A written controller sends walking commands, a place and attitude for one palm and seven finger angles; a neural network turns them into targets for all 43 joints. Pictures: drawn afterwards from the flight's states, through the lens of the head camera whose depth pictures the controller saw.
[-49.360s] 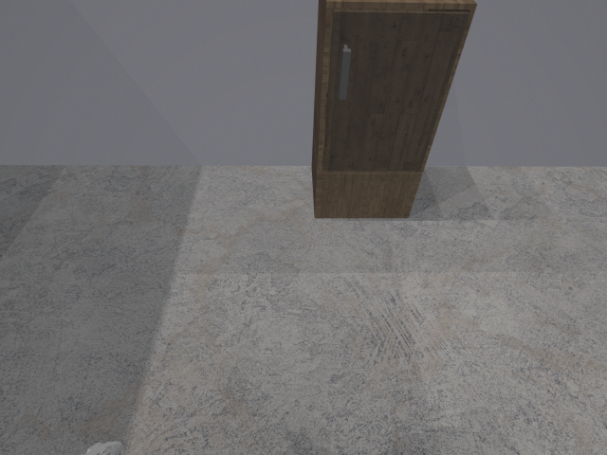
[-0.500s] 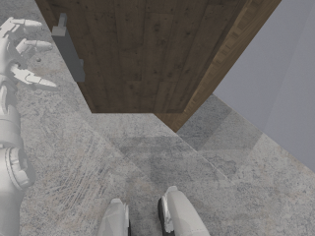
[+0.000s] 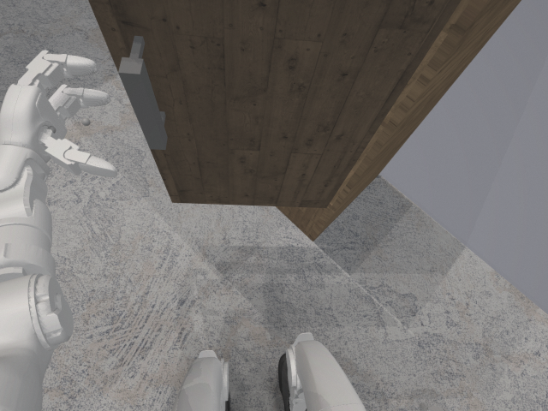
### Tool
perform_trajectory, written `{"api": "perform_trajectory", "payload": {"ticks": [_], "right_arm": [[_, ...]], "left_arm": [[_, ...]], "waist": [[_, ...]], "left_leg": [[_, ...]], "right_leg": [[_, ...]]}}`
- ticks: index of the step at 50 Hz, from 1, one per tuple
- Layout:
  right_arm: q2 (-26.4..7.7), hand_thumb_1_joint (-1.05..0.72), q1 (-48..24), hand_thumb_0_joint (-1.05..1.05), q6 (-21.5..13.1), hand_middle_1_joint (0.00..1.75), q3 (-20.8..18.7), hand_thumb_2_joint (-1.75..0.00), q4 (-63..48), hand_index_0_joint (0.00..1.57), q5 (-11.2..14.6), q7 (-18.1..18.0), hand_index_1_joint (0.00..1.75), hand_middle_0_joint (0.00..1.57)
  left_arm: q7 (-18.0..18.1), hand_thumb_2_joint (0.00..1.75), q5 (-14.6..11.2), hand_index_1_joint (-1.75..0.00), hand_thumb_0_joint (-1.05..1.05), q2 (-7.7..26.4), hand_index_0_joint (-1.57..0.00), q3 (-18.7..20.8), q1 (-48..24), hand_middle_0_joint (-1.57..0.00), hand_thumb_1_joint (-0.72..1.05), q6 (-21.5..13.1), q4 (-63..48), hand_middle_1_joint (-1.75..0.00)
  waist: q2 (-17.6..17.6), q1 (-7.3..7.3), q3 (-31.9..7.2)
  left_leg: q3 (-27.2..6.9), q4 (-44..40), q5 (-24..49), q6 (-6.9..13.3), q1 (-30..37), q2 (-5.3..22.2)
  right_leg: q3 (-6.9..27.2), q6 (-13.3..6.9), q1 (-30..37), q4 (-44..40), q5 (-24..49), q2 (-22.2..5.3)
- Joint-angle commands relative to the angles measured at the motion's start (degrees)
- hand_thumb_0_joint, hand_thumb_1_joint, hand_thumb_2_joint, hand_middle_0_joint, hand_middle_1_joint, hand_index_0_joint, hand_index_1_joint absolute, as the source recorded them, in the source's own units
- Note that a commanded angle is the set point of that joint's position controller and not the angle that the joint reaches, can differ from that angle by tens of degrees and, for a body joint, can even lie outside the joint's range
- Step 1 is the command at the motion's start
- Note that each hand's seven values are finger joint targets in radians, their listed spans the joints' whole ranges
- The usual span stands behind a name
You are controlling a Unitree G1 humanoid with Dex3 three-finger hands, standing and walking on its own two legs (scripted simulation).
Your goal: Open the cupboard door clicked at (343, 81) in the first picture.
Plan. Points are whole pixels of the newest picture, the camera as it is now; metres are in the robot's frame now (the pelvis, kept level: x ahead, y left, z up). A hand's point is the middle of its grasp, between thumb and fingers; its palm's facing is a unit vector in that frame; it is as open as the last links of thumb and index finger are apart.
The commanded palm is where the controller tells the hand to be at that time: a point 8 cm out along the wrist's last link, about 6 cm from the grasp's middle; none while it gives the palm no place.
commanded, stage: move the hooked fingers beside the handle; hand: left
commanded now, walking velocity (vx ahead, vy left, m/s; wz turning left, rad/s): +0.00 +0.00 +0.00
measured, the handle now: (149, 98) +0.54 +0.15 +0.05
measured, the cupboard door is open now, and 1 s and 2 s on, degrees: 45 45 44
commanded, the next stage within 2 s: slide the fingers in behind the handle in 0.22 s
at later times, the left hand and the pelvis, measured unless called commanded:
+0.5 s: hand (87, 124) +0.49 +0.22 +0.06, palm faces -0.10 -0.99 +0.00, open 14.0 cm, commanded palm +0.48 +0.26 +0.06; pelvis +0.00 +0.00 +0.00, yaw +0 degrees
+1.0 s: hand (114, 123) +0.49 +0.19 +0.06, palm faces -0.06 -1.00 -0.02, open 14.1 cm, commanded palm +0.48 +0.22 +0.06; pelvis +0.00 +0.00 +0.00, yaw +0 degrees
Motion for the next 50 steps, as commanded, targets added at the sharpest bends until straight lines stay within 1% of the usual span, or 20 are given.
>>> {"api": "perform_trajectory", "payload": {"ticks": [1, 6, 7, 10, 13, 14, 17, 18, 21, 23, 26, 27, 28, 30, 33, 37, 42, 43, 47, 50], "right_arm": [[-10.5, -0.90, 10.6, 0.00, -0.5, 0.30, -4.0, -0.90, -1.7, 0.20, 0.1, -0.7, 0.30, 0.20], [-10.1, -0.90, 10.2, 0.00, 0.1, 0.30, -3.3, -0.90, -3.0, 0.20, 0.3, -0.9, 0.30, 0.20], [-10.1, -0.90, 10.2, 0.00, -0.1, 0.30, -3.1, -0.90, -3.4, 0.20, 0.2, -1.1, 0.30, 0.20], [-10.2, -0.90, 9.8, 0.00, -0.4, 0.30, -2.8, -0.90, -3.3, 0.20, 0.0, -1.1, 0.30, 0.20], [-10.5, -0.90, 10.0, 0.00, -0.8, 0.30, -3.2, -0.90, -3.1, 0.20, -0.1, -1.0, 0.30, 0.20], [-10.4, -0.90, 9.9, 0.00, -0.8, 0.30, -3.2, -0.90, -3.0, 0.20, 0.1, -0.9, 0.30, 0.20], [-10.7, -0.90, 10.5, 0.00, -0.7, 0.30, -3.3, -0.90, -2.9, 0.20, 0.4, -1.0, 0.30, 0.20], [-10.7, -0.90, 10.3, 0.00, -0.6, 0.30, -3.3, -0.90, -2.3, 0.20, 0.6, -1.0, 0.30, 0.20], [-10.7, -0.90, 10.8, 0.00, -0.6, 0.30, -3.5, -0.90, -2.0, 0.20, 0.6, -0.9, 0.30, 0.20], [-10.8, -0.90, 10.9, 0.00, -0.7, 0.30, -3.6, -0.90, -2.1, 0.20, 0.4, -1.0, 0.30, 0.20], [-10.1, -0.90, 10.8, 0.00, -1.0, 0.30, -3.7, -0.90, -2.2, 0.20, 0.0, -0.7, 0.30, 0.20], [-10.0, -0.90, 10.8, 0.00, -1.1, 0.30, -3.8, -0.90, -2.4, 0.20, 0.1, -0.6, 0.30, 0.20], [-10.1, -0.90, 10.7, 0.00, -1.0, 0.30, -3.7, -0.90, -1.8, 0.20, -0.1, -0.6, 0.30, 0.20], [-9.9, -0.90, 10.6, 0.00, -0.9, 0.30, -3.7, -0.90, -1.9, 0.20, -0.1, -0.4, 0.30, 0.20], [-9.9, -0.90, 10.5, 0.00, -0.7, 0.30, -3.7, -0.90, -2.4, 0.20, -0.2, -0.3, 0.30, 0.20], [-9.5, -0.90, 10.4, 0.00, -0.7, 0.30, -3.7, -0.90, -2.9, 0.20, -0.1, -0.1, 0.30, 0.20], [-9.5, -0.90, 10.7, 0.00, -0.8, 0.30, -3.8, -0.90, -2.7, 0.20, -0.2, -0.2, 0.30, 0.20], [-9.5, -0.90, 10.7, 0.00, -0.8, 0.30, -3.9, -0.90, -2.1, 0.20, -0.3, -0.1, 0.30, 0.20], [-9.1, -0.90, 10.9, 0.00, -1.0, 0.30, -4.1, -0.90, -2.0, 0.20, -0.5, 0.2, 0.30, 0.20], [-9.1, -0.90, 10.8, 0.00, -0.9, 0.30, -4.3, -0.90, -1.3, 0.20, -0.5, 0.1, 0.30, 0.20]], "left_arm": [[0.5, 0.30, -1.8, -1.20, 0.00, 13.5, -0.30, 1.7, -22.7, -0.30, -0.50, -3.3, -11.8, -1.20], [1.9, 0.30, -0.3, -1.20, 0.00, 16.6, -0.30, 3.7, -21.9, -0.30, -0.50, -1.4, -8.2, -1.20], [2.0, 0.30, -0.1, -1.20, 0.00, 18.9, -0.30, 5.0, -22.5, -0.30, -0.50, -1.9, -8.6, -1.20], [1.8, 0.30, 0.7, -1.20, 0.00, 21.9, -0.30, 5.9, -25.7, -0.30, -0.50, -3.6, -11.1, -1.20], [0.0, 0.30, -0.9, -1.20, 0.00, 21.4, -0.30, 5.9, -25.6, -0.30, -0.50, -5.2, -14.5, -1.20], [-0.8, 0.30, -1.2, -1.20, 0.00, 19.8, -0.30, 5.0, -23.9, -0.30, -0.50, -4.8, -13.2, -1.20], [-2.5, 0.30, -2.6, -1.20, 0.00, 16.6, -0.30, 3.5, -21.0, -0.30, -0.50, -2.6, -9.5, -1.20], [-2.8, 0.30, -2.2, -1.20, 0.00, 15.3, -0.30, 1.7, -22.4, -0.30, -0.50, -1.7, -9.5, -1.20], [-2.2, 0.30, -2.2, -1.20, 0.00, 12.5, -0.30, 0.1, -21.8, -0.30, -0.50, 0.3, -8.4, -1.20], [-1.1, 0.30, -2.2, -1.20, 0.00, 14.8, -0.30, 1.8, -23.9, -0.30, -0.50, -0.6, -11.4, -1.20], [1.0, 0.30, -2.0, -1.20, 0.00, 14.1, -0.30, 2.2, -23.6, -0.30, -0.50, -2.5, -13.9, -1.20], [1.5, 0.30, -2.3, -1.20, 0.00, 12.6, -0.30, 1.1, -24.4, -0.30, -0.50, -3.2, -14.3, -1.20], [2.2, 0.30, -1.8, -1.20, 0.00, 14.2, -0.30, 2.3, -24.4, -0.30, -0.50, -3.6, -13.3, -1.20], [3.3, 0.30, -1.2, -1.20, 0.00, 13.0, -0.30, 1.6, -24.1, -0.30, -0.50, -3.9, -12.8, -1.20], [4.3, 0.30, -0.1, -1.20, 0.00, 13.8, -0.30, 2.0, -23.4, -0.30, -0.50, -4.2, -13.6, -1.20], [5.0, 0.30, -0.5, -1.20, 0.00, 8.8, -0.30, -1.0, -22.4, -0.30, -0.50, -3.7, -12.1, -1.20], [5.8, 0.30, -1.0, -1.20, 0.00, 7.9, -0.30, -1.2, -24.0, -0.30, -0.50, -3.9, -12.7, -1.20], [5.9, 0.30, -0.5, -1.20, 0.00, 8.1, -0.30, -1.5, -25.0, -0.30, -0.50, -4.2, -13.3, -1.20], [6.5, 0.30, -0.5, -1.20, 0.00, 3.6, -0.30, -4.5, -24.7, -0.30, -0.50, -5.1, -13.4, -1.20], [6.7, 0.30, -0.4, -1.20, 0.00, 4.2, -0.30, -4.0, -24.3, -0.30, -0.50, -5.4, -13.4, -1.20]], "waist": [[9.9, -0.56, -29.9], [5.0, -0.71, -26.1], [5.7, -0.32, -25.7], [8.2, -0.42, -29.2], [11.4, -0.01, -35.0], [12.0, 0.06, -34.8], [7.5, -0.87, -31.3], [9.0, -1.20, -29.8], [7.4, -1.71, -26.7], [7.9, -1.08, -28.9], [9.8, -0.23, -30.3], [9.2, -1.06, -30.0], [9.3, -0.61, -29.1], [9.0, -0.90, -27.9], [11.3, 0.12, -30.3], [8.5, -1.06, -27.4], [6.8, -1.33, -28.7], [8.7, -1.18, -29.8], [7.5, -1.79, -28.6], [5.9, -1.55, -29.8]], "left_leg": [[-2.4, -8.1, 34.4, -2.7, 23.6, 1.9], [-0.2, -8.2, 24.8, -0.4, 13.3, 1.0], [-0.2, -8.1, 24.2, -0.3, 12.2, 0.8], [-0.1, -7.4, 23.6, -0.2, 12.6, 0.8], [-0.8, -6.9, 29.6, -1.1, 18.8, 1.1], [-0.8, -6.9, 30.3, -1.2, 19.4, 1.2], [-1.0, -7.4, 28.9, -0.6, 17.4, 1.3], [-1.2, -7.9, 28.3, -0.9, 17.8, 1.5], [-1.4, -8.7, 25.3, -0.7, 17.2, 1.5], [-1.5, -8.7, 25.8, -0.9, 17.7, 1.4], [-1.5, -8.8, 27.4, -1.4, 19.8, 1.2], [-1.5, -8.3, 28.1, -1.4, 20.3, 1.2], [-1.6, -8.6, 27.2, -1.7, 19.6, 1.3], [-1.5, -8.9, 26.3, -1.5, 19.2, 1.2], [-1.5, -9.1, 28.0, -2.0, 20.8, 1.1], [-1.6, -9.5, 28.3, -1.8, 20.8, 1.3], [-1.5, -9.4, 27.4, -1.5, 20.0, 1.0], [-1.5, -9.4, 27.9, -1.9, 20.9, 1.2], [-1.7, -9.3, 29.2, -2.0, 22.1, 1.1], [-1.2, -9.3, 27.1, -1.4, 20.5, 1.0]], "right_leg": [[-1.0, -2.2, 14.2, -4.1, 15.6, 0.7], [0.4, -1.9, 19.2, -4.4, 15.4, 0.5], [0.5, -2.3, 19.7, -4.0, 15.5, 0.6], [1.3, -2.2, 20.7, -3.5, 15.5, 0.4], [0.8, -2.4, 20.3, -2.9, 18.3, 0.6], [0.7, -2.4, 19.7, -3.0, 18.2, 0.7], [0.2, -2.3, 19.4, -3.7, 17.6, 1.0], [0.0, -2.1, 17.5, -4.0, 16.5, 0.7], [-0.4, -2.0, 15.4, -5.1, 13.5, 0.8], [-0.3, -2.1, 16.5, -4.7, 14.0, 0.7], [-0.4, -2.4, 16.6, -4.6, 14.2, 0.7], [-0.6, -2.5, 15.4, -4.4, 14.3, 1.0], [-0.5, -2.4, 15.7, -4.5, 13.6, 0.8], [-0.5, -2.3, 15.7, -4.6, 13.1, 0.7], [-0.6, -2.5, 16.2, -4.1, 13.6, 0.6], [-1.0, -2.5, 15.4, -4.7, 13.6, 0.8], [-0.7, -2.3, 16.9, -4.8, 14.4, 0.7], [-0.5, -2.2, 16.6, -4.7, 14.6, 0.5], [-1.1, -2.4, 15.8, -4.9, 14.7, 0.8], [-0.3, -2.2, 18.0, -5.2, 15.5, 0.5]]}}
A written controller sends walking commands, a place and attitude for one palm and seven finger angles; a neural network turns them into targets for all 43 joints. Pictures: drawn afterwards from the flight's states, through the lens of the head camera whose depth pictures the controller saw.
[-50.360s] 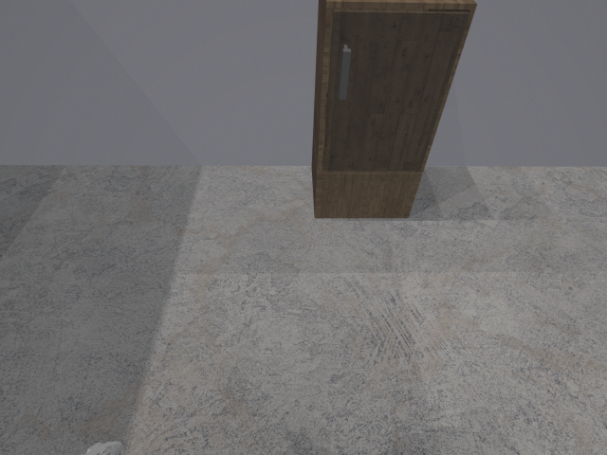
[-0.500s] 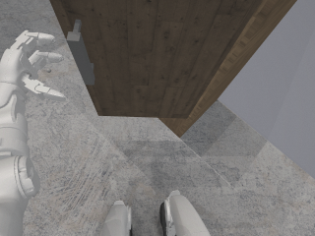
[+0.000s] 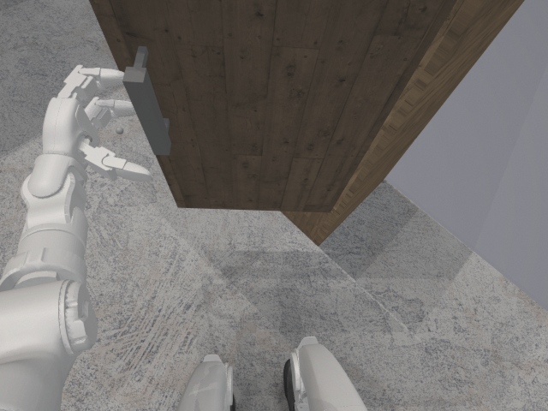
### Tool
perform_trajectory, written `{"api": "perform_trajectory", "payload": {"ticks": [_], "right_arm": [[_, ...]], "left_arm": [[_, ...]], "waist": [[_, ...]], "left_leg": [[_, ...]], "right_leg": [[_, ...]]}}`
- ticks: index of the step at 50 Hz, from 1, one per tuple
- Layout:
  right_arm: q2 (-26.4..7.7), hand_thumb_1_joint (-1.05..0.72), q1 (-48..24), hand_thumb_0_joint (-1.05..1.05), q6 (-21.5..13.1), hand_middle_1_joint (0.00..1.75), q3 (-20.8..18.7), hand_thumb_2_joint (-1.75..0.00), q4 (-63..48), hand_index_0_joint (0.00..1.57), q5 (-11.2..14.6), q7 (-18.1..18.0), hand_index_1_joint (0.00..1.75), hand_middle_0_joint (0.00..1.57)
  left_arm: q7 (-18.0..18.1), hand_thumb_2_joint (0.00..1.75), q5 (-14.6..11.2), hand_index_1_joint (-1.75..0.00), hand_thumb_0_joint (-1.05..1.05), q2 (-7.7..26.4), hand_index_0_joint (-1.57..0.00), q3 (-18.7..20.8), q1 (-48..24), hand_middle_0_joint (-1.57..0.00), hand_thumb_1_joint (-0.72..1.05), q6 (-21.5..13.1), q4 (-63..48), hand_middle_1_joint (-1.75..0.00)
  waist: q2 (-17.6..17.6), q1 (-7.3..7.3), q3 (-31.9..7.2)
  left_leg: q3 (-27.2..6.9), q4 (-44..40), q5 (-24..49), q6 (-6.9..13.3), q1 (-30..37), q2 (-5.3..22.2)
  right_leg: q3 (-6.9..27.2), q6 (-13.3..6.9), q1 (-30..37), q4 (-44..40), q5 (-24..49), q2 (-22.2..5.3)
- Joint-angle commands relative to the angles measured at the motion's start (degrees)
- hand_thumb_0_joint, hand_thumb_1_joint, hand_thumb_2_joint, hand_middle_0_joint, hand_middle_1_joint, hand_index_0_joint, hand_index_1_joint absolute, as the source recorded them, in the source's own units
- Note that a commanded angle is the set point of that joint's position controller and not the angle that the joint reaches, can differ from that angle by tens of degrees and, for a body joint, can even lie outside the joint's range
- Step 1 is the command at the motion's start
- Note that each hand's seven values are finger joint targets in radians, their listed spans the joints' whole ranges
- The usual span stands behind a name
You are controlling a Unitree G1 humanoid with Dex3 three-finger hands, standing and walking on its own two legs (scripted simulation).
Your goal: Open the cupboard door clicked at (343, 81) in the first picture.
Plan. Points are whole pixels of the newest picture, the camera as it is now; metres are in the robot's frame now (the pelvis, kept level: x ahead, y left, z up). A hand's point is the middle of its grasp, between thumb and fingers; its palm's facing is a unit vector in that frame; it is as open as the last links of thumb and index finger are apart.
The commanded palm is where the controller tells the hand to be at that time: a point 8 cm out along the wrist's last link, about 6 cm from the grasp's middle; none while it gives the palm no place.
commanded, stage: slide the fingers in behind the handle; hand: left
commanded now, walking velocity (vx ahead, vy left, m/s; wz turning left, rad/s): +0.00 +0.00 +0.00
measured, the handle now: (153, 105) +0.54 +0.15 +0.05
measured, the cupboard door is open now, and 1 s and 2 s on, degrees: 45 44 44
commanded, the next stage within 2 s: close the thumb around the handle in 0.92 s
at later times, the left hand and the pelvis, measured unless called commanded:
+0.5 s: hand (154, 133) +0.49 +0.14 +0.05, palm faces -0.07 -1.00 -0.01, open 14.0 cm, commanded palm +0.47 +0.20 +0.05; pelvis +0.00 -0.01 +0.00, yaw +0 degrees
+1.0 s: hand (152, 131) +0.49 +0.15 +0.05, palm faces -0.08 -1.00 -0.02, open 14.0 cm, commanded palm +0.47 +0.19 +0.05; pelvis -0.01 -0.01 +0.00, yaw +0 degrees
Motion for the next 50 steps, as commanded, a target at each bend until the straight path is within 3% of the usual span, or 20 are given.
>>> {"api": "perform_trajectory", "payload": {"ticks": [1, 3, 6, 8, 11, 13, 15, 19, 20, 22, 24, 26, 30, 33, 37, 39, 45, 47, 49, 50], "right_arm": [[-10.3, -0.90, 9.0, 0.00, -1.2, 0.30, -4.3, -0.90, -2.5, 0.20, 0.0, -1.0, 0.30, 0.20], [-10.4, -0.90, 9.1, 0.00, -1.3, 0.30, -4.4, -0.90, -2.0, 0.20, 0.0, -1.0, 0.30, 0.20], [-10.5, -0.90, 9.0, 0.00, -1.1, 0.30, -4.2, -0.90, -2.3, 0.20, 0.0, -1.1, 0.30, 0.20], [-10.3, -0.90, 9.0, 0.00, -1.2, 0.30, -4.0, -0.90, -2.8, 0.20, -0.3, -1.1, 0.30, 0.20], [-9.6, -0.90, 8.6, 0.00, -1.3, 0.30, -4.2, -0.90, -3.5, 0.20, -0.4, -0.5, 0.30, 0.20], [-9.8, -0.90, 8.6, 0.00, -1.2, 0.30, -4.4, -0.90, -3.8, 0.20, -0.3, -0.3, 0.30, 0.20], [-9.6, -0.90, 8.4, 0.00, -1.0, 0.30, -4.5, -0.90, -3.7, 0.20, 0.0, -0.2, 0.30, 0.20], [-9.9, -0.90, 8.3, 0.00, -1.0, 0.30, -4.4, -0.90, -3.6, 0.20, 0.4, -0.8, 0.30, 0.20], [-9.7, -0.90, 8.3, 0.00, -1.1, 0.30, -4.2, -0.90, -3.8, 0.20, 0.4, -0.9, 0.30, 0.20], [-9.4, -0.90, 8.2, 0.00, -1.7, 0.30, -4.1, -0.90, -4.3, 0.20, 0.2, -1.0, 0.30, 0.20], [-9.1, -0.90, 7.8, 0.00, -2.1, 0.30, -4.2, -0.90, -4.0, 0.20, -0.1, -0.9, 0.30, 0.20], [-9.2, -0.90, 7.9, 0.00, -2.3, 0.30, -4.3, -0.90, -3.8, 0.20, -0.3, -0.8, 0.30, 0.20], [-9.6, -0.90, 7.9, 0.00, -2.2, 0.30, -4.2, -0.90, -3.2, 0.20, 0.1, -0.8, 0.30, 0.20], [-9.8, -0.90, 8.1, 0.00, -2.2, 0.30, -4.2, -0.90, -3.6, 0.20, 0.2, -1.1, 0.30, 0.20], [-9.7, -0.90, 7.9, 0.00, -2.6, 0.30, -4.1, -0.90, -4.0, 0.20, 0.1, -1.2, 0.30, 0.20], [-9.9, -0.90, 8.2, 0.00, -2.7, 0.30, -4.3, -0.90, -3.3, 0.20, -0.2, -1.1, 0.30, 0.20], [-10.1, -0.90, 8.4, 0.00, -2.4, 0.30, -4.0, -0.90, -3.0, 0.20, -0.1, -1.0, 0.30, 0.20], [-10.3, -0.90, 8.5, 0.00, -2.4, 0.30, -4.0, -0.90, -3.8, 0.20, 0.0, -1.2, 0.30, 0.20], [-10.0, -0.90, 8.6, 0.00, -2.4, 0.30, -4.1, -0.90, -3.5, 0.20, -0.3, -1.0, 0.30, 0.20], [-10.1, -0.90, 8.5, 0.00, -2.4, 0.30, -4.2, -0.90, -3.8, 0.20, -0.3, -0.9, 0.30, 0.20]], "left_arm": [[-0.6, 0.30, -0.5, -1.20, 0.00, 7.9, -0.30, -2.0, -25.3, -0.30, -0.50, -4.4, -12.4, -1.20], [-0.3, 0.30, -0.5, -1.20, 0.00, 7.9, -0.30, -2.1, -26.7, -0.30, -0.50, -4.7, -12.7, -1.20], [1.6, 0.30, -0.5, -1.20, 0.00, 11.1, -0.30, 1.6, -24.6, -0.30, -0.50, -4.0, -10.4, -1.20], [2.7, 0.30, 0.0, -1.20, 0.00, 13.2, -0.30, 3.3, -25.4, -0.30, -0.50, -4.7, -12.1, -1.20], [3.4, 0.30, 1.1, -1.20, 0.00, 9.3, -0.30, 0.0, -23.7, -0.30, -0.50, -5.8, -14.3, -1.20], [3.4, 0.30, 1.0, -1.20, 0.00, 9.5, -0.30, 0.1, -22.2, -0.30, -0.50, -6.3, -15.6, -1.20], [3.0, 0.30, 0.1, -1.20, 0.00, 5.9, -0.30, -1.7, -20.8, -0.30, -0.50, -5.4, -13.5, -1.20], [3.3, 0.30, -0.4, -1.20, 0.00, 9.2, -0.30, 1.5, -21.3, -0.30, -0.50, -3.7, -10.0, -1.20], [3.6, 0.30, -0.2, -1.20, 0.00, 8.7, -0.30, 1.0, -21.9, -0.30, -0.50, -3.6, -9.9, -1.20], [4.3, 0.30, 0.1, -1.20, 0.00, 10.1, -0.30, 2.1, -23.9, -0.30, -0.50, -4.9, -12.5, -1.20], [4.6, 0.30, 0.6, -1.20, 0.00, 9.1, -0.30, 1.0, -24.5, -0.30, -0.50, -6.4, -14.2, -1.20], [4.6, 0.30, 0.7, -1.20, 0.00, 9.2, -0.30, 0.9, -23.7, -0.30, -0.50, -7.4, -15.0, -1.20], [3.9, 0.30, 0.6, -1.20, 0.00, 7.3, -0.30, -0.6, -23.9, -0.30, -0.50, -6.0, -10.3, -1.20], [3.7, 0.30, 0.6, -1.20, 0.00, 10.0, -0.30, 1.4, -23.7, -0.30, -0.50, -4.9, -10.2, -1.20], [4.0, 0.30, 0.2, -1.20, 0.00, 7.9, -0.30, -0.4, -26.2, -0.30, -0.50, -5.8, -12.9, -1.20], [4.2, 0.30, 0.3, -1.20, 0.00, 8.1, -0.30, -0.3, -26.9, -0.30, -0.50, -6.5, -13.3, -1.20], [4.3, 0.30, 0.8, -1.20, 0.00, 8.7, -0.30, 0.6, -24.2, -0.30, -0.50, -5.0, -8.0, -1.20], [4.3, 0.30, 1.0, -1.20, 0.00, 11.0, -0.30, 2.1, -24.7, -0.30, -0.50, -4.9, -8.5, -1.20], [4.2, 0.30, 1.1, -1.20, 0.00, 9.2, -0.30, 0.6, -26.3, -0.30, -0.50, -5.5, -11.4, -1.20], [4.3, 0.30, 1.0, -1.20, 0.00, 10.0, -0.30, 1.3, -25.3, -0.30, -0.50, -6.1, -12.4, -1.20]], "waist": [[6.3, -2.58, -28.5], [8.5, -2.21, -28.5], [5.0, -1.63, -27.3], [6.2, -0.77, -29.8], [7.0, -0.85, -30.7], [7.6, -0.37, -32.4], [4.1, -1.04, -29.8], [0.3, -0.97, -25.7], [-0.2, -1.31, -25.3], [1.5, -0.65, -26.4], [4.5, -0.66, -29.7], [4.4, -0.54, -31.1], [2.1, -1.83, -26.9], [3.3, -0.90, -28.7], [4.3, -1.52, -28.6], [5.0, -1.52, -30.5], [1.9, -1.64, -25.8], [2.0, -1.20, -26.4], [4.7, -1.33, -30.0], [5.4, -0.47, -31.3]], "left_leg": [[-1.2, -8.4, 25.7, -1.3, 18.6, 1.1], [-1.9, -8.5, 27.4, -2.0, 20.6, 1.3], [-1.2, -8.6, 24.5, -1.2, 16.7, 0.9], [-0.8, -8.3, 25.6, -1.2, 15.9, 0.6], [-0.5, -8.2, 27.9, -1.2, 17.9, 0.7], [-0.5, -8.0, 30.0, -1.5, 19.1, 0.8], [-0.2, -8.4, 27.6, -1.1, 17.3, 0.8], [1.0, -9.0, 19.7, -0.2, 10.1, 0.2], [1.1, -9.1, 18.4, 0.1, 8.9, 0.0], [1.3, -8.9, 18.6, 0.2, 9.0, -0.3], [1.3, -8.3, 20.6, -0.1, 11.8, -0.2], [1.3, -7.9, 22.0, -0.2, 12.7, 0.0], [0.9, -8.4, 18.2, -0.1, 10.5, 0.1], [1.1, -8.6, 18.8, -0.1, 10.5, -0.1], [0.4, -8.5, 20.1, -0.2, 12.9, 0.0], [0.0, -8.3, 21.2, -0.6, 14.6, 0.2], [0.5, -8.7, 17.3, -0.2, 9.7, 0.1], [0.5, -8.6, 17.4, 0.0, 9.2, -0.1], [0.1, -8.4, 20.6, -0.4, 13.2, 0.1], [0.0, -8.4, 21.7, -0.7, 14.3, 0.2]], "right_leg": [[-0.5, -2.0, 16.2, -5.2, 15.0, 0.7], [-1.1, -2.3, 14.4, -4.8, 14.4, 0.8], [-0.5, -2.1, 17.0, -5.1, 14.4, 0.6], [-0.1, -2.2, 19.1, -4.2, 16.5, 0.4], [0.0, -2.1, 19.6, -4.3, 18.3, 0.4], [0.1, -2.2, 20.3, -4.0, 20.0, 0.5], [-0.1, -2.0, 20.7, -4.8, 19.1, 0.6], [1.1, -1.7, 23.4, -5.9, 16.3, 0.2], [1.4, -1.6, 23.7, -6.2, 15.6, 0.2], [1.8, -1.9, 24.5, -5.7, 16.1, 0.2], [1.9, -1.8, 23.8, -5.1, 17.4, 0.0], [1.9, -1.8, 24.2, -4.7, 18.6, 0.0], [1.4, -1.7, 21.8, -5.3, 14.7, 0.0], [1.7, -1.8, 23.2, -5.2, 15.6, 0.0], [1.0, -2.0, 20.6, -4.8, 15.1, 0.2], [0.9, -1.9, 20.1, -4.7, 15.2, 0.2], [1.0, -1.8, 20.3, -5.3, 12.8, 0.1], [1.1, -2.0, 20.8, -5.0, 13.0, 0.2], [0.8, -2.0, 20.2, -4.4, 14.9, 0.1], [0.8, -2.1, 20.3, -4.2, 15.2, 0.1]]}}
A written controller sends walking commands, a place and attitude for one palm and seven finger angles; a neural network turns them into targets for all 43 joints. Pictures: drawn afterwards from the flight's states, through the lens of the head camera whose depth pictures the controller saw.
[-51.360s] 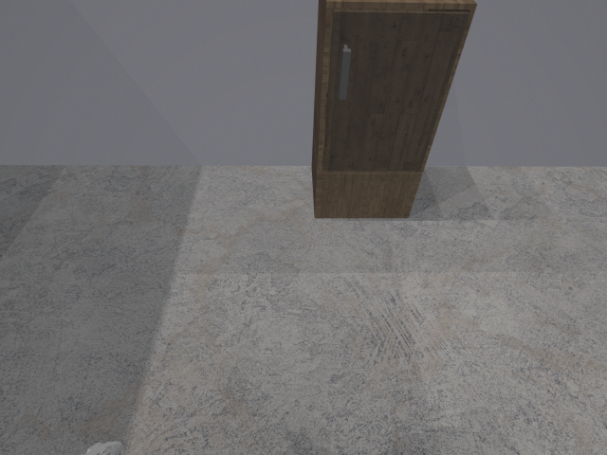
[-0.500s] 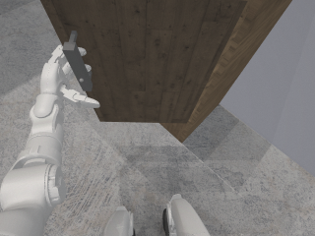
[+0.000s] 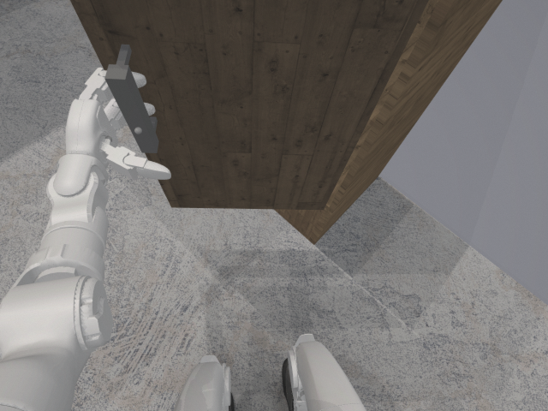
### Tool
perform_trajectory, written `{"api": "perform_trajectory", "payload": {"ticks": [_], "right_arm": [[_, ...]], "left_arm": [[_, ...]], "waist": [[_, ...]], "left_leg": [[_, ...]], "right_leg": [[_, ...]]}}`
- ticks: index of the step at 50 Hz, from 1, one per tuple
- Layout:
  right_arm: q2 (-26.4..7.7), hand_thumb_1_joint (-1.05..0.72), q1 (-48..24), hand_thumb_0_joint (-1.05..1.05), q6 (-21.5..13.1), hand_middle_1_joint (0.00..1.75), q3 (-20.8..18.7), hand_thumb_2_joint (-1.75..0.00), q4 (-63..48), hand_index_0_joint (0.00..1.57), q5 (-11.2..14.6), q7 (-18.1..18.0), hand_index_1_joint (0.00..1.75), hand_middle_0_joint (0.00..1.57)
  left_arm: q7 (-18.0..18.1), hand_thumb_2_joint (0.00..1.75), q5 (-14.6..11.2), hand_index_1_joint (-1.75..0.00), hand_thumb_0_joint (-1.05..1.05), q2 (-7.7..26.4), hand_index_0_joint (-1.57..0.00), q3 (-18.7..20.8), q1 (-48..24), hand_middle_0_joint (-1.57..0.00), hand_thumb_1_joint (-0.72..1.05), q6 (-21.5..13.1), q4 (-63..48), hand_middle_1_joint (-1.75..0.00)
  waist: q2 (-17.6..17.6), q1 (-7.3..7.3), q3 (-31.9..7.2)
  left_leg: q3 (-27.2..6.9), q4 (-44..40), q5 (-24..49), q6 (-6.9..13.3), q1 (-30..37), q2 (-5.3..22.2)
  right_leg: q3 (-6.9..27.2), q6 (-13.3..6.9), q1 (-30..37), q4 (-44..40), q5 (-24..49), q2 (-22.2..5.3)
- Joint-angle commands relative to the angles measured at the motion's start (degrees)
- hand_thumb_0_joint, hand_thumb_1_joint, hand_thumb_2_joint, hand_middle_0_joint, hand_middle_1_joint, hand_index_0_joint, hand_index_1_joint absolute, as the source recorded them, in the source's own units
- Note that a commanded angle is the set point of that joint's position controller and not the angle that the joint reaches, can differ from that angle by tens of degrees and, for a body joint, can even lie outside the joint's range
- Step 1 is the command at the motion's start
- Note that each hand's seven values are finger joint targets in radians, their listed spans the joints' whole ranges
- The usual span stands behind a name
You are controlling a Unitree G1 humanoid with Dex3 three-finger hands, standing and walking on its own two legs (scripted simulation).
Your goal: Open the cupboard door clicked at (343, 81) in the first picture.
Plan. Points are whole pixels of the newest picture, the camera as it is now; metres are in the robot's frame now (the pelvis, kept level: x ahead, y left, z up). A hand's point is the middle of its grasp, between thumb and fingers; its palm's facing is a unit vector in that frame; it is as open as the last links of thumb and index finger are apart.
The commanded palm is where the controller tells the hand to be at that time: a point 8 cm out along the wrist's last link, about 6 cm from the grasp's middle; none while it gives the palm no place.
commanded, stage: close the thumb around the handle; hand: left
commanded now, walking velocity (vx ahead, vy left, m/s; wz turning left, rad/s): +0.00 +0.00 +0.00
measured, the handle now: (138, 103) +0.55 +0.16 +0.05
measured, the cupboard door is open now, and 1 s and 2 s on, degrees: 44 44 84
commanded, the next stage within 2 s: pull the door open along its arc in 0.72 s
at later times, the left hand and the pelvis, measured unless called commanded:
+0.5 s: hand (137, 129) +0.50 +0.16 +0.06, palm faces -0.10 -0.99 -0.02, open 8.0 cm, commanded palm +0.48 +0.20 +0.06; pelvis +0.01 +0.01 +0.00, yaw +0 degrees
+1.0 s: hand (149, 132) +0.50 +0.14 +0.05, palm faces -0.07 -1.00 -0.02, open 5.9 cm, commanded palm +0.46 +0.19 +0.06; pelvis +0.01 +0.00 +0.00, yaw -1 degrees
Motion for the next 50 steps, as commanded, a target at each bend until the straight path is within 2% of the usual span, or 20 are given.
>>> {"api": "perform_trajectory", "payload": {"ticks": [1, 6, 10, 12, 13, 14, 16, 17, 18, 19, 22, 23, 26, 31, 35, 38, 41, 43, 47, 50], "right_arm": [[-9.4, -0.90, 8.9, 0.00, -1.3, 0.30, -3.8, -0.90, -3.4, 0.20, -0.3, -0.6, 0.30, 0.20], [-9.5, -0.90, 9.2, 0.00, -0.8, 0.30, -4.0, -0.90, -3.2, 0.20, 0.0, -0.4, 0.30, 0.20], [-9.4, -0.90, 9.0, 0.00, -0.5, 0.30, -3.9, -0.90, -2.9, 0.20, 0.1, -0.7, 0.30, 0.20], [-9.2, -0.90, 8.8, 0.00, -0.8, 0.30, -3.7, -0.90, -3.3, 0.20, 0.1, -0.7, 0.30, 0.20], [-9.6, -0.90, 8.9, 0.00, -0.8, 0.30, -3.9, -0.90, -2.8, 0.20, -0.2, -0.8, 0.30, 0.20], [-9.3, -0.90, 8.7, 0.00, -1.0, 0.30, -3.9, -0.90, -2.7, 0.20, -0.2, -0.6, 0.30, 0.20], [-9.5, -0.90, 8.7, 0.00, -1.0, 0.30, -4.0, -0.90, -2.6, 0.20, -0.3, -0.6, 0.30, 0.20], [-9.5, -0.90, 9.0, 0.00, -1.2, 0.30, -4.0, -0.90, -2.7, 0.20, -0.3, -0.7, 0.30, 0.20], [-9.6, -0.90, 9.0, 0.00, -1.1, 0.30, -4.1, -0.90, -2.2, 0.20, -0.3, -0.7, 0.30, 0.20], [-9.6, -0.90, 9.1, 0.00, -0.8, 0.30, -4.0, -0.90, -2.0, 0.20, -0.3, -0.7, 0.30, 0.20], [-9.4, -0.90, 9.1, 0.00, -0.6, 0.30, -4.1, -0.90, -2.6, 0.20, -0.3, -0.5, 0.30, 0.20], [-9.6, -0.90, 9.2, 0.00, -0.4, 0.30, -4.1, -0.90, -2.2, 0.20, -0.3, -0.4, 0.30, 0.20], [-9.5, -0.90, 9.0, 0.00, 0.0, 0.30, -4.1, -0.90, -2.6, 0.20, -0.3, -0.4, 0.30, 0.20], [-9.2, -0.90, 8.9, 0.00, -0.1, 0.30, -3.7, -0.90, -3.3, 0.20, -0.3, -0.7, 0.30, 0.20], [-8.9, -0.90, 8.9, 0.00, 0.0, 0.30, -3.6, -0.90, -3.9, 0.20, -0.4, -0.6, 0.30, 0.20], [-8.6, -0.90, 8.5, 0.00, 0.0, 0.30, -3.7, -0.90, -4.7, 0.20, -0.2, -0.3, 0.30, 0.20], [-8.9, -0.90, 8.5, 0.00, 0.1, 0.30, -3.5, -0.90, -4.3, 0.20, 0.1, -0.6, 0.30, 0.20], [-8.3, -0.90, 8.4, 0.00, -0.6, 0.30, -3.8, -0.90, -4.1, 0.20, 0.0, -0.5, 0.30, 0.20], [-8.8, -0.90, 8.8, 0.00, -0.9, 0.30, -4.2, -0.90, -4.6, 0.20, -0.1, -0.3, 0.30, 0.20], [-8.4, -0.90, 8.1, 0.00, -0.8, 0.30, -4.3, -0.90, -5.0, 0.20, 0.3, 0.0, 0.30, 0.20]], "left_arm": [[0.1, 0.30, -1.3, -1.20, 0.00, 12.2, -0.30, 1.1, -24.1, -0.30, -0.50, -5.1, -16.0, -1.20], [0.0, 0.42, -2.1, -1.23, 0.00, 10.8, -0.32, 1.1, -20.0, -0.32, -0.22, -4.3, -13.5, -1.23], [0.2, 0.52, -1.5, -1.25, 0.00, 11.2, -0.34, 1.0, -21.2, -0.34, 0.00, -3.5, -12.5, -1.25], [0.1, 0.56, -1.6, -1.27, 0.00, 10.0, -0.34, -0.4, -23.9, -0.34, 0.12, -4.2, -14.1, -1.27], [0.3, 0.59, -1.3, -1.27, 0.00, 12.3, -0.35, 1.1, -24.7, -0.35, 0.17, -4.9, -15.1, -1.27], [0.2, 0.61, -1.4, -1.28, 0.00, 9.6, -0.35, -1.2, -25.3, -0.35, 0.23, -5.3, -15.8, -1.28], [0.3, 0.66, -1.8, -1.29, 0.00, 9.9, -0.36, -0.2, -23.8, -0.36, 0.34, -5.8, -15.1, -1.29], [0.1, 0.68, -2.2, -1.30, 0.00, 9.4, -0.36, -0.9, -25.0, -0.36, 0.40, -6.1, -15.6, -1.30], [0.1, 0.71, -1.9, -1.30, 0.00, 10.4, -0.37, 0.3, -23.4, -0.37, 0.45, -5.7, -13.8, -1.30], [0.1, 0.73, -1.8, -1.31, 0.00, 9.5, -0.37, -0.6, -24.2, -0.37, 0.51, -5.4, -13.6, -1.31], [0.3, 0.80, -1.5, -1.33, 0.00, 7.4, -0.38, -2.0, -23.1, -0.38, 0.68, -4.4, -12.9, -1.33], [0.6, 0.83, -1.3, -1.33, 0.00, 9.0, -0.39, -1.0, -23.4, -0.39, 0.73, -4.3, -13.7, -1.33], [1.3, 0.90, -1.3, -1.35, 0.00, 8.9, -0.40, -0.5, -22.1, -0.40, 0.90, -3.6, -12.4, -1.35], [2.5, 0.90, -0.6, -1.35, 0.00, 13.8, -0.40, 3.4, -23.1, -0.40, 0.90, -4.3, -12.6, -1.35], [2.9, 0.90, -0.1, -1.35, 0.00, 15.5, -0.40, 5.0, -21.2, -0.40, 0.90, -4.9, -14.6, -1.35], [2.3, 0.90, -0.7, -1.35, 0.00, 12.7, -0.40, 3.0, -18.4, -0.40, 0.90, -4.8, -15.5, -1.35], [2.2, 0.90, -0.8, -1.35, 0.00, 14.8, -0.40, 4.2, -19.6, -0.40, 0.90, -4.1, -13.8, -1.35], [2.1, 0.90, -0.9, -1.35, 0.00, 9.2, -0.40, -0.3, -23.1, -0.40, 0.90, -4.6, -16.4, -1.35], [2.2, 0.90, -1.5, -1.35, 0.00, 10.1, -0.40, 1.4, -16.2, -0.40, 0.90, -4.8, -17.6, -1.35], [1.7, 0.90, -2.2, -1.35, 0.00, 8.3, -0.40, 0.6, -10.2, -0.40, 0.90, -4.4, -19.3, -1.35]], "waist": [[6.1, 0.02, -32.2], [2.9, 0.16, -28.7], [2.5, -0.31, -25.6], [4.9, -0.76, -25.1], [5.7, -0.29, -27.4], [6.7, -0.99, -28.3], [6.0, -0.45, -28.9], [5.5, -1.01, -29.6], [6.4, -0.41, -29.6], [5.2, -1.10, -28.9], [7.1, -0.76, -28.3], [6.3, -0.43, -28.8], [4.5, -0.38, -27.5], [1.8, 0.10, -28.4], [4.0, 1.33, -31.3], [4.5, 1.39, -31.5], [0.9, 0.58, -27.5], [4.1, -0.26, -29.0], [4.2, 1.54, -32.3], [1.6, 2.68, -31.3]], "left_leg": [[-1.0, -8.4, 22.6, -0.5, 16.2, 0.4], [-0.8, -9.1, 21.9, -0.4, 14.1, 0.5], [-0.7, -9.3, 19.8, -0.2, 12.6, 0.4], [-1.0, -9.4, 20.2, -0.3, 14.0, 0.3], [-1.5, -9.2, 21.2, -0.7, 15.7, 0.6], [-1.6, -8.9, 22.3, -0.8, 17.5, 0.6], [-1.9, -8.6, 23.7, -1.2, 18.0, 0.7], [-2.1, -8.4, 24.9, -1.2, 18.6, 0.6], [-2.1, -8.4, 25.3, -1.5, 18.6, 0.8], [-2.3, -8.4, 25.7, -1.5, 18.5, 0.9], [-2.3, -8.6, 26.7, -1.7, 19.2, 0.8], [-2.7, -8.7, 27.6, -2.0, 19.7, 1.1], [-2.0, -8.8, 24.8, -1.4, 17.1, 0.8], [-1.0, -8.4, 21.6, -0.3, 12.0, 0.2], [-0.7, -8.0, 24.4, -0.5, 13.0, 0.2], [-0.4, -8.2, 26.1, -0.7, 14.6, 0.4], [0.3, -8.7, 19.7, 0.1, 9.3, 0.2], [0.0, -8.9, 20.2, 0.0, 12.4, 0.2], [0.1, -8.8, 24.2, -0.4, 15.0, 0.2], [0.8, -9.7, 23.5, -0.2, 13.3, 0.1]], "right_leg": [[-0.2, -1.6, 21.2, -5.5, 15.8, 0.2], [-0.5, -1.4, 22.3, -6.3, 16.0, 0.4], [-0.5, -1.4, 20.7, -6.6, 14.3, 0.3], [-0.7, -1.8, 19.0, -6.5, 13.6, 0.5], [-0.7, -1.7, 19.0, -6.1, 13.7, 0.3], [-0.9, -1.7, 17.9, -6.0, 14.1, 0.4], [-1.1, -1.7, 17.9, -5.8, 14.3, 0.4], [-1.5, -1.8, 17.9, -5.3, 15.0, 0.6], [-1.4, -1.7, 17.6, -5.3, 15.1, 0.4], [-1.5, -1.6, 17.3, -5.3, 15.3, 0.5], [-2.0, -1.9, 16.1, -5.3, 14.9, 0.5], [-2.0, -1.8, 16.4, -5.2, 15.2, 0.4], [-1.6, -1.6, 17.6, -5.7, 14.7, 0.4], [-0.4, -1.4, 22.5, -5.4, 16.0, 0.3], [0.0, -1.5, 24.2, -4.7, 19.0, 0.2], [-0.2, -1.5, 24.3, -5.0, 20.1, 0.4], [0.7, -1.2, 26.0, -6.2, 17.4, 0.4], [0.4, -1.3, 24.3, -6.3, 17.0, 0.4], [0.2, -1.6, 25.6, -5.8, 19.7, 0.5], [0.5, -1.5, 28.6, -6.5, 20.9, 0.3]]}}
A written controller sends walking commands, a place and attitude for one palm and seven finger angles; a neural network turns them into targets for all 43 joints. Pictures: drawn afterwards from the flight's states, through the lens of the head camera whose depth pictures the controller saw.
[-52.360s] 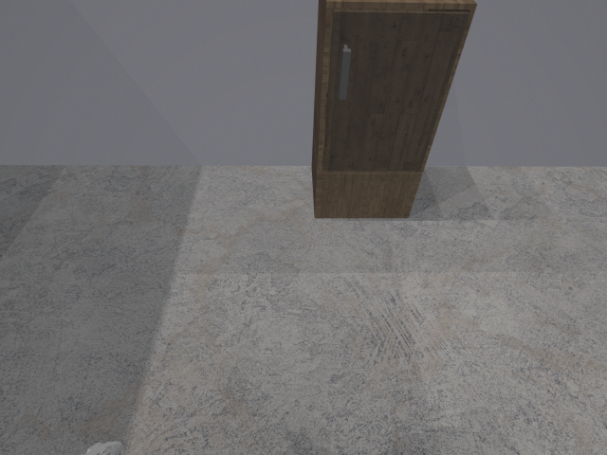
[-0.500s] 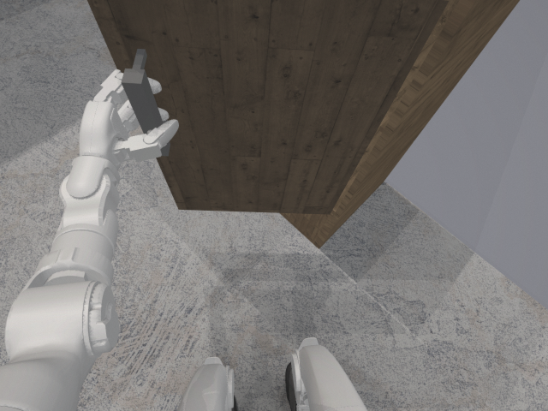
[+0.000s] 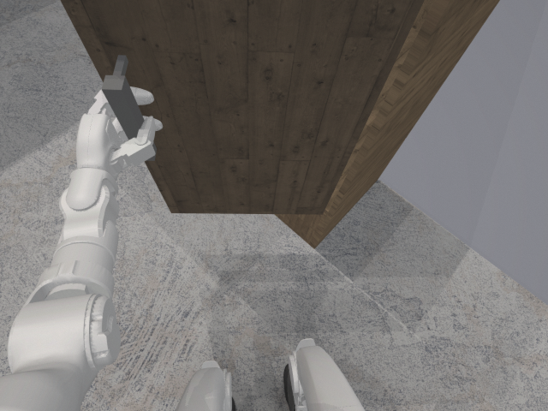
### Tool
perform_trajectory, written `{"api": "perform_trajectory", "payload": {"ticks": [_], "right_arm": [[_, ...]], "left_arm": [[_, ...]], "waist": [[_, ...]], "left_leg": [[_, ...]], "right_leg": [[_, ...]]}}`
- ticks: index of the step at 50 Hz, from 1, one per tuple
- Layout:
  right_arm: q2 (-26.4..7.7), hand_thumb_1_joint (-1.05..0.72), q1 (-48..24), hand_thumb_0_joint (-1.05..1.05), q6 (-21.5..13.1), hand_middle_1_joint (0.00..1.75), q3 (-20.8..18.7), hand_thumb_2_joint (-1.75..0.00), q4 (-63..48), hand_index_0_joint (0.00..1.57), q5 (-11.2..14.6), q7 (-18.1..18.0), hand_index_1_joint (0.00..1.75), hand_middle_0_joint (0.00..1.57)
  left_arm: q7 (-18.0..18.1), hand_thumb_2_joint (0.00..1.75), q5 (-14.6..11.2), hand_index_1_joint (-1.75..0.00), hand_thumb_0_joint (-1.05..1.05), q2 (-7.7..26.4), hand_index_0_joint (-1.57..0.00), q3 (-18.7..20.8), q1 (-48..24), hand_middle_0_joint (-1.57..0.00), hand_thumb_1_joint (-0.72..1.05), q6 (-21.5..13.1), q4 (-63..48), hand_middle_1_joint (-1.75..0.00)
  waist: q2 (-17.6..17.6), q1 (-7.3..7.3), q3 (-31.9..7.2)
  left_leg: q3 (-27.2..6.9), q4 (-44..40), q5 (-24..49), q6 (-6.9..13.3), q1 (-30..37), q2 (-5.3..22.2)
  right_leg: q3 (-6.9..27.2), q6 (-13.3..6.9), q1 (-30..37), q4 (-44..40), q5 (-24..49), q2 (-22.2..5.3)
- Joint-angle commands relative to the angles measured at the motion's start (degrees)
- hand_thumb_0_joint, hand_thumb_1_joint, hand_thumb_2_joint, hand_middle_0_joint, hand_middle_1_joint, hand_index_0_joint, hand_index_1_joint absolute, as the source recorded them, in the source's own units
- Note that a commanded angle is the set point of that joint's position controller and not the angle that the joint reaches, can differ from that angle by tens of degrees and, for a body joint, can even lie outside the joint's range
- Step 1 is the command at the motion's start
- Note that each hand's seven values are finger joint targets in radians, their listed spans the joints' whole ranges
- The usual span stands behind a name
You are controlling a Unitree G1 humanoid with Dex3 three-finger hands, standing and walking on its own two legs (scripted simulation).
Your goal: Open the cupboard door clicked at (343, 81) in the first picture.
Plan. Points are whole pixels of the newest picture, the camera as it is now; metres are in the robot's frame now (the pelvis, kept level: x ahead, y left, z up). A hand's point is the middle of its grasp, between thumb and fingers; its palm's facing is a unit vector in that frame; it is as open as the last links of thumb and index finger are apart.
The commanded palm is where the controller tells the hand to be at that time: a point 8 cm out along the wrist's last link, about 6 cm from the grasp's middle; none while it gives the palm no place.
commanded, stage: pull the door open along its arc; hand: left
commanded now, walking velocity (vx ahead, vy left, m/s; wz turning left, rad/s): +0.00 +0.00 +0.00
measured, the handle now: (135, 112) +0.54 +0.17 +0.05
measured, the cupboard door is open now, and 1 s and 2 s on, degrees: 44 84 80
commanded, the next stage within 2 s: open thumb and fingers to let go in 0.94 s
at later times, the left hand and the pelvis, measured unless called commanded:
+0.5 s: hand (177, 240) +0.34 +0.10 +0.05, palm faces +0.18 -0.98 +0.07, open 6.3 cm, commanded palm +0.29 +0.17 +0.05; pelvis +0.01 -0.01 +0.02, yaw +1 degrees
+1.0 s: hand (233, 301) +0.26 +0.03 +0.06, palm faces +0.28 -0.96 -0.03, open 6.2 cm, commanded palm +0.21 +0.08 +0.05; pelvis +0.02 -0.04 +0.02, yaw +3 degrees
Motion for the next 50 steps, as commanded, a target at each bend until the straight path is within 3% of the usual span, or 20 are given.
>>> {"api": "perform_trajectory", "payload": {"ticks": [1, 2, 3, 11, 12, 13, 14, 15, 16, 17, 18, 20, 27, 29, 32, 39, 44, 48, 50], "right_arm": [[-9.0, -0.90, 7.1, 0.00, -1.5, 0.30, -3.9, -0.90, -4.9, 0.20, 0.5, -0.6, 0.30, 0.20], [-8.9, -0.90, 6.8, 0.00, -1.7, 0.30, -3.9, -0.90, -5.7, 0.20, 0.7, -0.5, 0.30, 0.20], [-8.8, -0.90, 6.5, 0.00, -1.7, 0.30, -4.0, -0.90, -5.9, 0.20, 0.8, -0.4, 0.30, 0.20], [-7.3, -0.90, 1.9, 0.00, -2.8, 0.30, -4.8, -0.90, -10.1, 0.20, 2.0, 0.2, 0.30, 0.20], [-7.2, -0.90, 1.0, 0.00, -3.1, 0.30, -4.8, -0.90, -11.1, 0.20, 2.1, 0.1, 0.30, 0.20], [-6.9, -0.90, 0.5, 0.00, -3.1, 0.30, -4.7, -0.90, -11.1, 0.20, 2.0, 0.2, 0.30, 0.20], [-5.4, -0.90, -1.2, 0.00, -3.4, 0.30, -4.7, -0.90, -11.0, 0.20, 1.5, 0.2, 0.30, 0.20], [-5.0, -0.90, -2.3, 0.00, -3.9, 0.30, -4.5, -0.90, -11.2, 0.20, 1.2, 0.6, 0.30, 0.20], [-4.9, -0.90, -2.9, 0.00, -4.2, 0.30, -4.5, -0.90, -11.3, 0.20, 1.0, 0.8, 0.30, 0.20], [-4.7, -0.90, -3.5, 0.00, -4.5, 0.30, -4.4, -0.90, -11.6, 0.20, 0.9, 0.8, 0.30, 0.20], [-4.5, -0.90, -4.0, 0.00, -4.6, 0.30, -4.6, -0.90, -11.3, 0.20, 0.5, 0.9, 0.30, 0.20], [-3.5, -0.90, -4.9, 0.00, -4.8, 0.30, -4.5, -0.90, -11.4, 0.20, -0.5, 1.1, 0.30, 0.20], [-2.0, -0.90, -8.1, 0.00, -4.6, 0.30, -4.0, -0.90, -11.1, 0.20, -2.4, 1.1, 0.30, 0.20], [-1.8, -0.90, -9.2, 0.00, -4.6, 0.30, -4.0, -0.90, -11.1, 0.20, -2.5, 0.8, 0.30, 0.20], [-1.4, -0.90, -9.7, 0.00, -4.9, 0.30, -4.0, -0.90, -11.5, 0.20, -2.7, 0.3, 0.30, 0.20], [-0.5, -0.90, -11.8, 0.00, -6.5, 0.30, -3.4, -0.90, -11.7, 0.20, -2.5, -0.1, 0.30, 0.20], [0.4, -0.90, -12.6, 0.00, -8.6, 0.30, -3.2, -0.90, -12.3, 0.20, -2.6, 0.3, 0.30, 0.20], [0.9, -0.90, -13.4, 0.00, -10.2, 0.30, -3.1, -0.90, -12.9, 0.20, -2.6, 0.4, 0.30, 0.20], [0.7, -0.90, -13.3, 0.00, -10.7, 0.30, -3.1, -0.90, -12.3, 0.20, -2.7, 0.1, 0.30, 0.20]], "left_arm": [[-0.9, 0.90, -1.9, -1.35, 0.00, 10.7, -0.40, 1.0, -12.1, -0.40, 0.90, -4.2, -14.9, -1.35], [-1.1, 0.90, -2.3, -1.35, 0.00, 10.7, -0.40, 1.3, -9.9, -0.40, 0.90, -4.3, -17.0, -1.35], [-1.1, 0.90, -2.7, -1.35, 0.00, 10.4, -0.40, 1.2, -7.8, -0.40, 0.90, -4.2, -18.9, -1.35], [-0.9, 0.90, -5.7, -1.35, 0.00, 2.5, -0.40, -3.4, 18.7, -0.40, 0.90, -4.4, -38.1, -1.35], [-0.8, 0.90, -6.0, -1.35, 0.00, 2.7, -0.40, -3.6, 21.7, -0.40, 0.90, -4.6, -41.2, -1.35], [-0.3, 0.90, -6.0, -1.35, 0.00, 2.9, -0.40, -3.1, 24.2, -0.40, 0.90, -4.5, -42.3, -1.35], [6.5, 0.90, -8.9, -1.35, 0.00, 0.6, -0.40, 2.6, 25.9, -0.40, 0.90, -4.5, -44.3, -1.35], [10.7, 0.90, -8.1, -1.35, 0.00, -4.0, -0.40, -1.1, 28.9, -0.40, 0.90, -4.3, -44.9, -1.35], [13.6, 0.90, -7.4, -1.35, 0.00, -5.5, -0.40, -2.0, 30.9, -0.40, 0.90, -4.1, -46.1, -1.35], [15.7, 0.90, -6.4, -1.35, 0.00, -6.1, -0.40, -3.0, 32.6, -0.40, 0.90, -4.3, -47.1, -1.35], [18.2, 0.90, -5.0, -1.35, 0.00, -6.1, -0.40, -3.3, 32.6, -0.40, 0.90, -4.6, -49.6, -1.35], [22.9, 0.90, -2.0, -1.35, 0.00, -9.3, -0.40, -6.2, 34.6, -0.40, 0.90, -5.3, -52.6, -1.35], [37.0, 0.90, 7.7, -1.35, 0.00, -18.1, -0.40, -16.3, 37.9, -0.40, 0.90, -4.6, -54.9, -1.35], [38.6, 0.90, 8.9, -1.35, 0.00, -19.6, -0.40, -18.7, 37.7, -0.40, 0.90, -3.6, -54.8, -1.35], [40.0, 0.90, 10.1, -1.35, 0.00, -22.4, -0.40, -22.4, 41.1, -0.40, 0.90, -2.6, -57.5, -1.35], [39.9, 0.90, 10.3, -1.35, 0.00, -26.8, -0.40, -29.1, 50.0, -0.40, 0.90, -0.8, -61.1, -1.35], [40.3, 0.90, 12.2, -1.35, 0.00, -30.2, -0.40, -34.6, 60.3, -0.40, 0.90, -1.0, -66.2, -1.35], [40.6, 0.90, 12.7, -1.35, 0.00, -31.7, -0.40, -37.2, 64.6, -0.40, 0.90, -0.8, -70.0, -1.35], [41.4, 0.90, 12.5, -1.35, 0.00, -30.4, -0.40, -35.7, 60.8, -0.40, 0.90, -0.5, -69.3, -1.35]], "waist": [[1.2, 2.70, -30.2], [2.7, 3.56, -30.5], [1.2, 3.86, -30.9], [-0.9, 7.62, -27.6], [0.5, 8.11, -27.1], [-0.2, 8.44, -25.5], [-0.8, 11.63, -22.6], [-1.4, 10.59, -20.8], [-3.0, 10.35, -19.7], [-3.2, 10.36, -18.3], [-2.5, 10.39, -19.5], [-1.5, 10.64, -20.2], [-3.7, 9.84, -17.7], [-5.1, 9.32, -17.4], [-6.0, 9.48, -20.1], [-8.5, 8.96, -15.8], [-7.1, 9.24, -14.0], [-6.2, 9.24, -14.0], [-7.1, 8.54, -12.6]], "left_leg": [[0.4, -8.9, 23.8, -0.1, 11.3, -0.4], [0.6, -9.2, 25.0, -0.1, 11.8, -0.6], [0.8, -9.5, 25.1, 0.0, 12.0, -0.5], [2.0, -12.7, 28.4, 0.0, 14.5, -0.5], [2.0, -12.7, 29.7, 0.1, 14.9, -0.6], [2.0, -13.1, 28.8, -0.1, 14.5, -0.5], [2.2, -13.9, 26.7, -1.0, 12.8, -0.5], [2.2, -13.9, 25.0, -1.2, 13.2, -0.6], [1.9, -13.9, 24.0, -1.4, 12.9, -0.6], [1.8, -13.7, 23.3, -1.3, 12.4, -0.8], [1.7, -13.4, 23.5, -1.5, 13.2, -0.7], [1.8, -12.7, 24.5, -1.7, 14.2, -0.8], [0.6, -11.8, 18.2, -1.3, 13.5, -1.4], [0.6, -11.8, 15.5, -1.1, 13.0, -1.6], [0.7, -12.0, 15.9, -1.0, 14.3, -1.7], [0.6, -12.3, 13.2, -0.9, 12.9, -1.9], [0.3, -12.0, 12.8, -1.1, 13.1, -2.0], [0.1, -10.8, 11.8, -1.2, 12.6, -2.4], [-0.3, -9.7, 10.4, -1.3, 11.4, -2.4]], "right_leg": [[-0.2, -1.4, 28.1, -5.9, 21.4, -0.3], [-0.1, -1.7, 29.2, -5.8, 22.7, -0.2], [0.0, -1.5, 30.4, -6.1, 23.6, -0.2], [-0.1, -1.5, 35.2, -7.7, 27.5, -0.7], [-0.1, -1.7, 35.5, -7.5, 28.1, -0.9], [-0.2, -1.6, 35.4, -7.6, 27.8, -0.9], [-1.3, -1.5, 34.0, -8.3, 24.8, -0.9], [-1.6, -1.3, 32.7, -8.4, 22.9, -0.7], [-1.9, -1.2, 32.2, -8.5, 21.6, -0.9], [-1.7, -1.4, 32.4, -8.6, 21.0, -1.2], [-1.4, -1.4, 32.2, -8.1, 21.5, -1.3], [-1.5, -1.6, 31.6, -7.0, 22.4, -1.7], [-1.1, -1.6, 28.9, -8.1, 15.8, -2.1], [-0.5, -1.4, 29.7, -9.2, 13.7, -2.4], [0.2, -1.5, 32.5, -10.1, 15.0, -2.5], [2.2, -1.0, 34.5, -13.3, 13.9, -3.7], [2.1, -1.4, 33.4, -13.3, 13.4, -3.9], [3.0, -1.4, 32.7, -13.5, 12.1, -4.1], [4.0, -1.2, 31.1, -14.0, 9.6, -4.4]]}}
